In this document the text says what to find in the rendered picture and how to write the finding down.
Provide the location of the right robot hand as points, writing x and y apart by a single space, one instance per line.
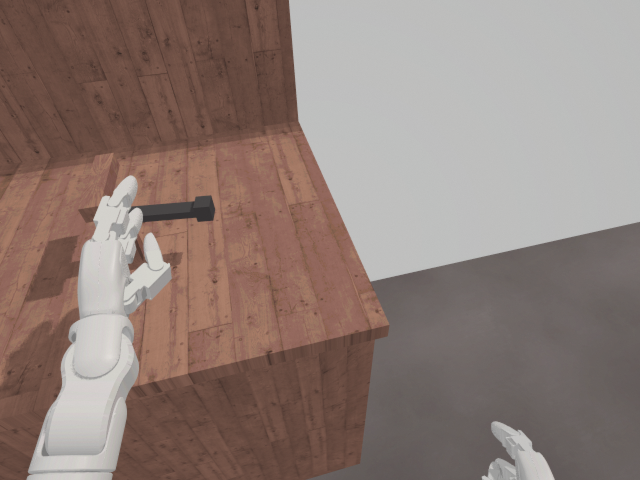
529 465

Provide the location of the left robot hand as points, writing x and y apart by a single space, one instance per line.
103 269

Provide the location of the tap lever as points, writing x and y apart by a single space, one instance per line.
202 208

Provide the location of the left robot forearm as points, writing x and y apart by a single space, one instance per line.
83 429

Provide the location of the counter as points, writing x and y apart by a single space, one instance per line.
255 358

